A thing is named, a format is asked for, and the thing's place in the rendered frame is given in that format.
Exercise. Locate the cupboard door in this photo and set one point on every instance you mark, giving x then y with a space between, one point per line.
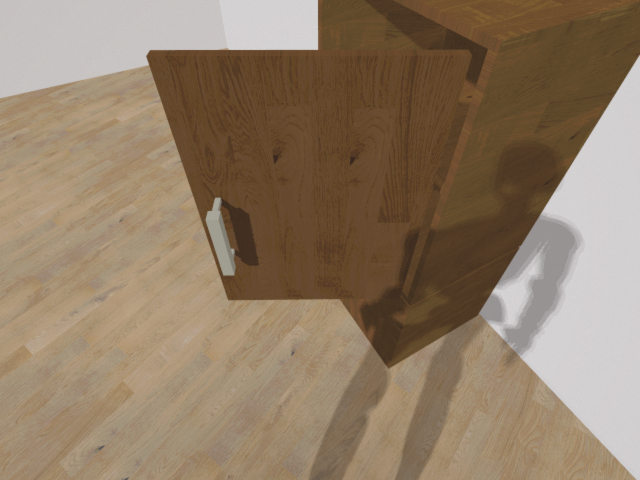
324 160

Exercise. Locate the handle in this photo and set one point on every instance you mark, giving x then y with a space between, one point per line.
220 240

